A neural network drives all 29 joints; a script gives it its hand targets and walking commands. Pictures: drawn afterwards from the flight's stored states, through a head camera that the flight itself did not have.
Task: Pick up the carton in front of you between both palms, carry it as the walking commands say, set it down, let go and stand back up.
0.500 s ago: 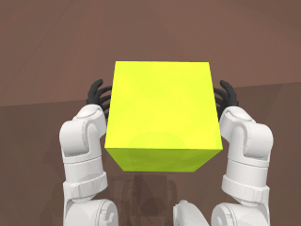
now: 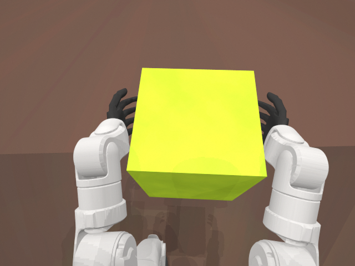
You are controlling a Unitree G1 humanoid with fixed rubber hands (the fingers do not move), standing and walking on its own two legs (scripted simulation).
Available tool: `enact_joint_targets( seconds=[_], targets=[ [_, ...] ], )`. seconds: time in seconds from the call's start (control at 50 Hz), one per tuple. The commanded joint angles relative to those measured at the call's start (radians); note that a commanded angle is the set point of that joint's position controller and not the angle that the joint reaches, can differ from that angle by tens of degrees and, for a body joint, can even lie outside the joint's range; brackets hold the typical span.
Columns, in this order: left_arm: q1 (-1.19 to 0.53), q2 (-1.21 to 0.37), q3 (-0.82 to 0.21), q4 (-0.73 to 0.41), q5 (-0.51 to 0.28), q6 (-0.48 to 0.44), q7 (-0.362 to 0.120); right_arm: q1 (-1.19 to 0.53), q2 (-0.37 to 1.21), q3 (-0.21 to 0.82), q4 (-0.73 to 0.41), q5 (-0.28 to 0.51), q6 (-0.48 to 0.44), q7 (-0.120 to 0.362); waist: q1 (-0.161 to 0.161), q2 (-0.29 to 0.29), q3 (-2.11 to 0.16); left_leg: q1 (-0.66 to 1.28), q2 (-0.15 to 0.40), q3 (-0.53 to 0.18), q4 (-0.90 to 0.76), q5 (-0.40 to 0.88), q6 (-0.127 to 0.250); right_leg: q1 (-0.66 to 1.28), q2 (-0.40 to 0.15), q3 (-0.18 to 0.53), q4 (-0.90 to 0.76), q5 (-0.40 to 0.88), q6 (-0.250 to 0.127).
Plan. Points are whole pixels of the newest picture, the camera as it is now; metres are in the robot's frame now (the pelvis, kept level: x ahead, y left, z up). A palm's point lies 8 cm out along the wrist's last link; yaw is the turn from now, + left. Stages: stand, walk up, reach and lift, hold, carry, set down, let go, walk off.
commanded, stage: carry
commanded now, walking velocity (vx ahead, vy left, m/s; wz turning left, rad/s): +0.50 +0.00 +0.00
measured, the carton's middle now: (193, 143) +0.36 +0.01 +0.08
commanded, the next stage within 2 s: none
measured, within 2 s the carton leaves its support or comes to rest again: neither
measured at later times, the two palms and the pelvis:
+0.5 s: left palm (144, 33) +0.66 +0.16 +0.17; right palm (255, 34) +0.65 -0.14 +0.17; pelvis +0.32 +0.01 +0.02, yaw +0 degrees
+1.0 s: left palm out of the picture +0.97 +0.16 +0.19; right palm out of the picture +0.96 -0.14 +0.19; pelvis +0.63 +0.01 +0.03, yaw -1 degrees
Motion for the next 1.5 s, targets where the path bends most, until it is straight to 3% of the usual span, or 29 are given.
enact_joint_targets(
  seconds=[0.0,0.04,0.08,0.1,0.12,0.14,0.2,0.28,0.44,0.52,0.54,0.56,0.58,0.64,0.72,0.9,0.96,0.98,1.0,1.02,1.08,1.12,1.2,1.34,1.4,1.42,1.44,1.46,1.48],
  targets=[
    [-0.55,-0.66,-0.598,-0.067,-0.197,0.016,-0.05,-0.552,0.636,0.607,0.009,0.165,0.002,0.012,0.016,-0.153,-0.327,0.067,-0.04,0.081,-0.178,0.048,0.006,0.274,-0.215,0.147,-0.101,0.5,-0.131],
    [-0.535,-0.643,-0.577,-0.046,-0.174,0.029,-0.043,-0.546,0.625,0.594,0.036,0.164,0.012,0.012,-0.01,-0.173,-0.318,0.189,-0.091,0.137,-0.278,0.039,0.025,0.255,-0.202,0.099,-0.027,0.673,-0.096],
    [-0.53,-0.636,-0.566,-0.03,-0.156,0.041,-0.039,-0.514,0.622,0.571,0.079,0.163,0.018,0.01,-0.105,-0.121,-0.424,0.567,-0.143,0.171,-0.376,0.062,0.05,0.135,-0.158,-0.001,0.258,0.802,-0.033],
    [-0.537,-0.631,-0.556,-0.024,-0.143,0.046,-0.036,-0.499,0.617,0.561,0.091,0.163,0.02,0.01,-0.151,0.006,-0.511,0.807,0.028,-0.109,-0.419,-0.11,0.089,-0.053,-0.127,0.002,0.502,0.513,0.01],
    [-0.507,-0.647,-0.541,-0.013,-0.14,0.053,-0.035,-0.523,0.612,0.568,0.098,0.166,0.017,0.007,-0.13,0.308,-0.559,1.009,0.281,-0.654,-0.551,-0.115,0.238,-0.391,0.032,0.043,0.75,0.041,0.04],
    [-0.566,-0.648,-0.536,-0.028,-0.135,0.049,-0.032,-0.55,0.647,0.578,0.086,0.179,0.015,0.012,-0.131,0.278,-0.501,1.015,0.288,-0.727,-0.579,0.017,0.28,-0.55,0.051,0.127,0.932,-0.107,0.022],
    [-0.594,-0.733,-0.534,-0.02,-0.125,0.028,-0.035,-0.687,0.769,0.662,-0.004,0.263,-0.01,0.045,-0.117,0.011,-0.444,0.882,0.243,-0.454,-0.488,0.267,0.225,-0.612,-0.044,0.162,0.943,-0.028,-0.006],
    [-0.584,-0.742,-0.566,-0.044,-0.115,-0.002,-0.038,-0.714,0.786,0.702,-0.047,0.305,-0.04,0.061,-0.09,0.081,-0.43,0.811,0.204,-0.311,-0.558,0.149,0.197,-0.588,-0.076,0.126,0.803,0.045,0.007],
    [-0.521,-0.639,-0.567,-0.058,-0.127,0.023,-0.019,-0.558,0.646,0.623,0.013,0.227,-0.01,0.026,-0.11,0.127,-0.325,0.77,0.131,-0.079,-0.569,0.384,0.148,-0.439,-0.042,-0.019,0.271,0.189,0.012],
    [-0.503,-0.624,-0.539,0.006,-0.131,0.04,-0.018,-0.524,0.606,0.58,0.064,0.186,0.015,0.013,0.012,0.072,-0.432,0.611,0.072,0.075,-0.166,0.637,0.037,0.099,0.055,-0.111,0.1,0.174,-0.024],
    [-0.486,-0.618,-0.528,0.017,-0.13,0.044,-0.018,-0.535,0.595,0.567,0.067,0.174,0.019,0.009,0.05,-0.052,-0.496,0.419,0.033,0.071,0.082,0.346,-0.004,0.295,-0.138,0.2,0.047,-0.041,-0.063],
    [-0.528,-0.603,-0.529,0.027,-0.136,0.041,-0.015,-0.536,0.615,0.552,0.069,0.161,0.025,0.006,0.024,-0.334,-0.527,0.089,-0.137,0.025,0.326,-0.174,-0.032,0.472,-0.375,0.739,-0.095,-0.006,-0.198],
    [-0.542,-0.648,-0.545,0.011,-0.161,0.042,-0.021,-0.572,0.619,0.551,0.06,0.153,0.025,0.003,0.032,-0.284,-0.48,-0.044,-0.12,-0.062,0.476,-0.235,-0.005,0.467,-0.372,0.784,-0.115,0.081,-0.239],
    [-0.693,-0.776,-0.634,-0.088,-0.248,0.017,-0.059,-0.615,0.702,0.552,0.044,0.156,0.005,0.01,0.011,-0.046,-0.441,-0.077,-0.02,-0.09,0.484,-0.139,0.033,0.335,-0.313,0.508,-0.032,0.325,-0.191],
    [-0.709,-0.787,-0.666,-0.119,-0.278,-0.011,-0.076,-0.612,0.72,0.589,0.016,0.148,-0.019,0.012,-0.008,-0.108,-0.43,-0.062,0.001,-0.051,0.343,-0.068,0.014,0.273,-0.282,0.371,-0.1,0.228,-0.178],
    [-0.511,-0.671,-0.605,-0.106,-0.194,0.038,-0.056,-0.527,0.656,0.627,-0.032,0.178,0.021,0.022,0.018,-0.161,-0.304,0.081,-0.049,0.104,-0.226,0.064,0.004,0.28,-0.21,0.128,-0.103,0.544,-0.114],
    [-0.522,-0.637,-0.593,-0.104,-0.179,0.055,-0.046,-0.525,0.63,0.609,-0.01,0.185,0.034,0.018,-0.078,-0.155,-0.374,0.444,-0.144,0.203,-0.381,0.084,0.039,0.196,-0.177,0.008,0.161,0.84,-0.044],
    [-0.532,-0.624,-0.585,-0.1,-0.168,0.06,-0.041,-0.507,0.618,0.595,0.01,0.186,0.036,0.014,-0.122,-0.077,-0.47,0.712,-0.084,0.08,-0.384,0.023,0.06,0.049,-0.146,-0.006,0.362,0.679,-0.006],
    [-0.517,-0.624,-0.572,-0.096,-0.168,0.067,-0.037,-0.519,0.59,0.59,0.01,0.185,0.035,0.007,-0.132,0.185,-0.582,0.951,0.21,-0.463,-0.469,-0.162,0.196,-0.246,-0.049,0.015,0.676,0.366,0.041],
    [-0.547,-0.617,-0.561,-0.098,-0.165,0.068,-0.031,-0.521,0.607,0.59,0.03,0.183,0.035,0.005,-0.141,0.319,-0.541,1.022,0.29,-0.737,-0.599,-0.003,0.277,-0.491,0.082,0.082,0.883,-0.091,0.04],
    [-0.583,-0.678,-0.536,-0.061,-0.14,0.054,-0.025,-0.647,0.697,0.646,-0.031,0.251,0.017,0.026,-0.115,0.015,-0.453,0.888,0.252,-0.471,-0.487,0.233,0.23,-0.607,-0.045,0.168,0.956,-0.034,-0.005],
    [-0.601,-0.707,-0.537,-0.049,-0.128,0.036,-0.028,-0.728,0.744,0.674,-0.056,0.289,-0.005,0.042,-0.081,0.044,-0.434,0.794,0.218,-0.364,-0.538,0.13,0.184,-0.554,-0.076,0.163,0.847,0.0,-0.004],
    [-0.597,-0.699,-0.558,-0.046,-0.117,0.017,-0.026,-0.692,0.726,0.665,-0.018,0.284,-0.018,0.047,-0.092,0.082,-0.4,0.759,0.192,-0.24,-0.594,0.138,0.198,-0.56,-0.095,0.109,0.642,0.09,0.028],
    [-0.527,-0.679,-0.555,0.002,-0.12,0.042,-0.03,-0.554,0.673,0.595,0.078,0.199,0.009,0.032,-0.102,0.134,-0.314,0.776,0.129,-0.056,-0.586,0.379,0.117,-0.37,-0.038,-0.023,0.161,0.257,0.022],
    [-0.519,-0.697,-0.548,0.045,-0.125,0.043,-0.04,-0.535,0.676,0.58,0.117,0.167,0.014,0.032,-0.036,0.113,-0.354,0.727,0.103,0.045,-0.35,0.605,0.046,-0.067,0.032,-0.114,0.013,0.268,0.004],
    [-0.505,-0.703,-0.543,0.058,-0.124,0.042,-0.044,-0.524,0.677,0.574,0.129,0.154,0.012,0.031,-0.009,0.052,-0.427,0.601,0.081,0.065,-0.173,0.496,0.013,0.167,-0.016,-0.056,0.018,0.194,0.001],
    [-0.501,-0.698,-0.539,0.058,-0.119,0.037,-0.047,-0.523,0.693,0.576,0.13,0.15,0.011,0.031,-0.005,-0.118,-0.477,0.355,0.012,0.08,0.067,0.21,-0.033,0.35,-0.246,0.325,-0.05,0.019,-0.058],
    [-0.512,-0.707,-0.539,0.079,-0.12,0.032,-0.048,-0.535,0.715,0.575,0.121,0.143,0.012,0.032,-0.015,-0.317,-0.44,0.069,-0.127,0.03,0.25,-0.213,-0.055,0.472,-0.409,0.7,-0.15,0.152,-0.16],
    [-0.499,-0.746,-0.552,0.061,-0.135,0.027,-0.057,-0.545,0.743,0.591,0.117,0.146,0.009,0.035,-0.01,-0.264,-0.427,-0.003,-0.073,-0.056,0.34,-0.218,-0.028,0.468,-0.393,0.656,-0.136,0.216,-0.181]
  ],
)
